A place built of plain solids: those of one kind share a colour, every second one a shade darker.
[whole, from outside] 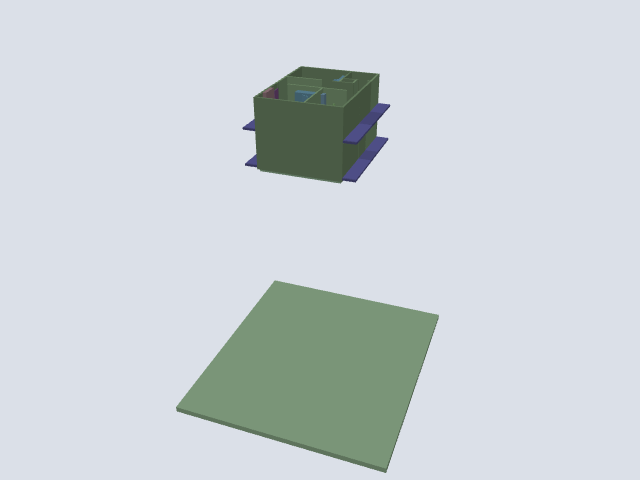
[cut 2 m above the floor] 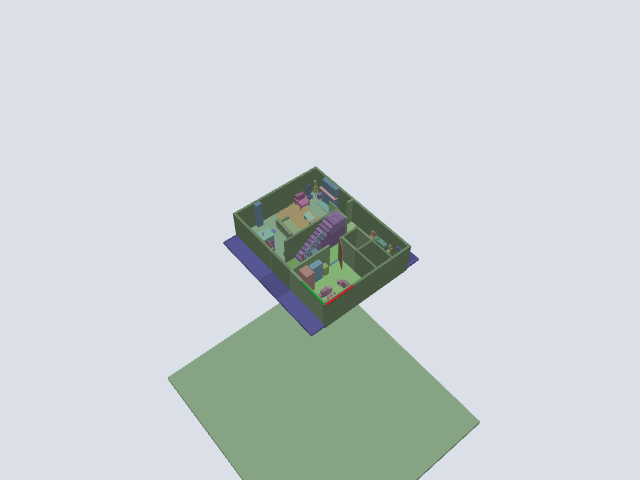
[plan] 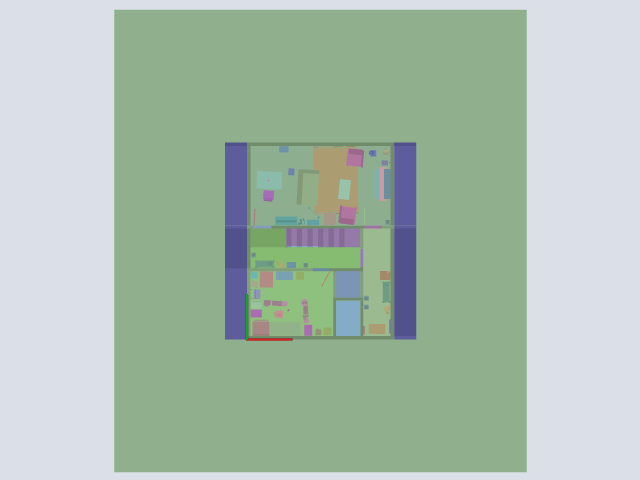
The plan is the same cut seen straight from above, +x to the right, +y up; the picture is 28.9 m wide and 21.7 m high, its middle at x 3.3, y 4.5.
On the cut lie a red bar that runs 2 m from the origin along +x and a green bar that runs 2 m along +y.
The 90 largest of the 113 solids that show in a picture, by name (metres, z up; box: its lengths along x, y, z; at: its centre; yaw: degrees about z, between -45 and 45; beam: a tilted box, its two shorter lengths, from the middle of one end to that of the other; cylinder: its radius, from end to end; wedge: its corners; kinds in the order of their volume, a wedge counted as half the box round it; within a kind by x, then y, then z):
{
 "under_1": {"box": [18.65, 20.91, 0.5], "at": [3.33, 4.46, -21.17]},
 "wall_1": {"box": [0.16, 1.97, 2.35], "at": [0.08, 1.15, 4.0]},
 "wall_2": {"box": [0.16, 2.93, 2.87], "at": [0.08, 1.62, 1.14]},
 "wall_3": {"box": [0.16, 2.76, 2.35], "at": [0.08, 3.64, 4.0]},
 "wall_4": {"box": [0.16, 1.8, 2.87], "at": [0.08, 4.12, 1.14]},
 "wall_5": {"box": [0.16, 3.6, 5.47], "at": [0.08, 6.95, 2.44]},
 "wall_6": {"box": [0.31, 0.13, 2.87], "at": [0.15, 5.08, 1.14]},
 "wall_7": {"box": [0.13, 0.83, 2.35], "at": [1.19, 2.67, 4.0]},
 "wall_8": {"box": [2.97, 0.13, 2.87], "at": [1.49, 3.15, 1.14]},
 "wall_9": {"box": [1.31, 0.13, 2.35], "at": [1.69, 2.19, 4.0]},
 "wall_10": {"box": [1.73, 0.13, 2.35], "at": [1.99, 3.15, 4.0]},
 "wall_11": {"box": [0.13, 3.6, 2.35], "at": [2.88, 6.95, 4.0]},
 "wall_12": {"box": [4.23, 0.13, 2.87], "at": [3.21, 5.08, 1.14]},
 "wall_13": {"box": [6.65, 0.16, 5.47], "at": [3.33, 0.08, 2.44]},
 "wall_14": {"box": [4.65, 0.13, 2.35], "at": [3.33, 5.08, 4.0]},
 "wall_15": {"box": [6.65, 0.16, 5.47], "at": [3.33, 8.83, 2.44]},
 "wall_16": {"box": [0.13, 1.6, 2.87], "at": [3.96, 0.96, 1.14]},
 "wall_17": {"box": [0.13, 1.2, 2.87], "at": [3.96, 2.49, 1.14]},
 "wall_18": {"box": [1.51, 0.13, 2.87], "at": [4.5, 3.15, 1.14]},
 "wall_19": {"box": [1.36, 0.13, 2.87], "at": [4.58, 1.82, 1.14]},
 "wall_20": {"box": [3.02, 0.13, 2.35], "at": [5.14, 3.15, 4.0]},
 "wall_21": {"box": [0.13, 1.6, 2.87], "at": [5.19, 0.96, 1.14]},
 "wall_22": {"box": [0.13, 1.2, 2.87], "at": [5.19, 2.49, 1.14]},
 "wall_23": {"box": [0.13, 0.91, 2.87], "at": [5.19, 4.57, 1.14]},
 "wall_24": {"box": [0.55, 0.13, 2.87], "at": [6.38, 5.08, 1.14]},
 "wall_25": {"box": [0.16, 2.93, 2.35], "at": [6.57, 1.62, 4.0]},
 "wall_26": {"box": [0.16, 4.86, 2.87], "at": [6.57, 2.59, 1.14]},
 "wall_27": {"box": [0.16, 1.8, 2.35], "at": [6.57, 4.12, 4.0]},
 "wall_28": {"box": [0.16, 3.6, 5.47], "at": [6.57, 6.95, 2.44]},
 "stair_1": {"box": [3.36, 0.85, 0.49], "at": [3.45, 4.6, -0.06]},
 "stair_2": {"box": [3.12, 0.85, 0.68], "at": [3.57, 4.6, 0.04]},
 "stair_3": {"box": [2.88, 0.85, 0.86], "at": [3.69, 4.6, 0.13]},
 "stair_4": {"box": [2.64, 0.85, 1.05], "at": [3.81, 4.6, 0.23]},
 "stair_5": {"box": [2.4, 0.85, 1.24], "at": [3.93, 4.6, 0.32]},
 "stair_6": {"box": [2.16, 0.85, 1.43], "at": [4.05, 4.6, 0.41]},
 "stair_7": {"box": [1.92, 0.85, 1.62], "at": [4.17, 4.6, 0.51]},
 "stair_8": {"box": [1.68, 0.85, 1.8], "at": [4.29, 4.6, 0.6]},
 "stair_9": {"box": [1.44, 0.85, 1.99], "at": [4.41, 4.6, 0.7]},
 "stair_10": {"box": [1.2, 0.85, 2.18], "at": [4.53, 4.6, 0.79]},
 "stair_11": {"box": [0.96, 0.85, 2.37], "at": [4.65, 4.6, 0.88]},
 "stair_12": {"box": [0.72, 0.85, 2.56], "at": [4.77, 4.6, 0.98]},
 "stair_13": {"box": [0.48, 0.85, 2.74], "at": [4.89, 4.6, 1.07]},
 "stair_14": {"box": [0.24, 0.85, 2.93], "at": [5.01, 4.6, 1.17]},
 "floor_living_1": {"box": [6.33, 3.6, 0.5], "at": [3.33, 6.95, -0.25]},
 "floor_kitchen_1": {"box": [3.74, 2.93, 0.5], "at": [2.03, 1.62, -0.25]},
 "upper_floor_next_1": {"box": [1.0, 1.97, 0.16], "at": [-0.5, 1.15, 2.74]},
 "upper_floor_next_2": {"box": [1.0, 2.93, 0.16], "at": [-0.5, 1.62, -0.08]},
 "upper_floor_next_3": {"box": [1.0, 2.76, 0.16], "at": [-0.5, 3.64, 2.74]},
 "upper_floor_next_4": {"box": [1.0, 1.8, 0.16], "at": [-0.5, 4.12, -0.08]},
 "upper_floor_next_5": {"box": [1.0, 3.6, 0.16], "at": [-0.5, 6.95, -0.08]},
 "upper_floor_next_6": {"box": [1.0, 3.6, 0.16], "at": [-0.5, 6.95, 2.74]},
 "upper_floor_next_7": {"box": [1.0, 4.86, 0.16], "at": [7.15, 2.59, -0.08]},
 "upper_floor_next_8": {"box": [1.0, 3.6, 0.16], "at": [7.15, 6.95, -0.08]},
 "upper_floor_next_9": {"box": [1.0, 3.6, 0.16], "at": [7.15, 6.95, 2.74]},
 "floor_stair_hall_1": {"box": [1.61, 0.85, 0.5], "at": [0.96, 4.59, -0.25]},
 "floor_stair_hall_2": {"box": [4.97, 0.95, 0.5], "at": [2.64, 3.69, -0.25]},
 "floor_hall_1": {"box": [1.24, 4.86, 0.5], "at": [5.87, 2.59, -0.25]},
 "wardrobe_1": {"box": [1.75, 0.6, 2.0], "at": [3.96, 5.46, 3.82]},
 "fixture_breast_living_1": {"box": [0.3, 1.36, 2.62], "at": [6.34, 7.03, 1.26]},
 "fixture_breast_bedroom_1": {"box": [0.27, 1.36, 2.4], "at": [6.35, 7.03, 3.97]},
 "floor_larder_1": {"box": [1.1, 1.6, 0.5], "at": [4.58, 0.96, -0.25]},
 "fridge_flat_1": {"box": [0.6, 0.73, 1.66], "at": [0.87, 2.71, 0.83]},
 "billy_1": {"box": [0.42, 0.28, 2.02], "at": [1.67, 8.6, 1.01]},
 "billy_2": {"box": [0.42, 0.28, 2.02], "at": [2.0, 3.37, 1.01]},
 "billy_3": {"box": [0.28, 0.42, 2.02], "at": [2.67, 5.49, 3.83]},
 "floor_coats_1": {"box": [1.1, 1.2, 0.5], "at": [4.58, 2.49, -0.25]},
 "sofa_1": {"box": [0.23, 1.6, 0.39], "at": [2.4, 6.9, 0.65], "yaw": -3.3},
 "sofa_2": {"box": [0.93, 1.6, 0.34], "at": [2.76, 6.88, 0.28], "yaw": -3.3},
 "range_cooker_1": {"box": [0.76, 0.65, 0.94], "at": [0.63, 0.49, 0.47]},
 "rug_1": {"box": [2.0, 2.9, 0.08], "at": [4.01, 7.2, -0.03], "yaw": 1.1},
 "flat_shelf_1": {"box": [0.76, 0.39, 1.46], "at": [1.69, 2.88, 0.73]},
 "armchair_frame_1": {"box": [0.62, 0.26, 0.41], "at": [4.51, 5.34, 0.61], "yaw": -6.9},
 "armchair_frame_2": {"box": [0.63, 0.74, 0.18], "at": [4.54, 5.62, 0.32], "yaw": -6.9},
 "armchair_frame_3": {"box": [0.63, 0.74, 0.18], "at": [4.89, 8.21, 0.32], "yaw": -5.6},
 "armchair_frame_4": {"box": [0.62, 0.26, 0.41], "at": [4.92, 8.48, 0.61], "yaw": -5.6},
 "tv_board_1": {"box": [1.0, 0.4, 0.48], "at": [1.78, 5.36, 0.24]},
 "bar_stool_1": {"box": [0.35, 0.35, 0.74], "at": [2.41, 2.88, 0.37]},
 "bar_stool_2": {"box": [0.35, 0.35, 0.74], "at": [3.65, 0.37, 0.37]},
 "recycling_tote_1": {"box": [0.5, 0.37, 0.29], "at": [0.42, 1.18, 0.14]},
 "recycling_tote_2": {"box": [0.37, 0.5, 0.29], "at": [2.77, 0.42, 0.14]},
 "floor_lamp_1": {"box": [0.54, 0.54, 0.27], "at": [3.75, 5.45, 1.37]},
 "leaf_bedroom_door_1": {"box": [0.05, 0.78, 2.0], "at": [6.4, 5.54, 3.82], "yaw": 4.0},
 "leaf_kitchen_door_1": {"box": [0.05, 0.78, 2.0], "at": [3.56, 2.75, 1.0], "yaw": -29.0},
 "leaf_living_door_1": {"box": [0.05, 0.78, 2.0], "at": [5.31, 5.54, 1.0], "yaw": 1.0},
 "combo_amp_1": {"box": [0.55, 0.26, 0.46], "at": [2.99, 5.29, 0.23]},
 "kitchen_bin_1": {"box": [0.31, 0.31, 0.65], "at": [0.33, 2.91, 0.33]},
 "fixture_hearth_living_1": {"box": [0.45, 1.36, 0.1], "at": [5.97, 7.03, 0.0]},
 "floor_gap_hall_arch_1": {"box": [0.13, 0.83, 0.5], "at": [5.19, 3.69, -0.25]},
 "floor_gap_kitchen_door_1": {"box": [0.78, 0.13, 0.5], "at": [3.36, 3.15, -0.25]},
 "recycling_crate_1": {"box": [0.48, 0.36, 0.28], "at": [0.41, 1.58, 0.14]}
}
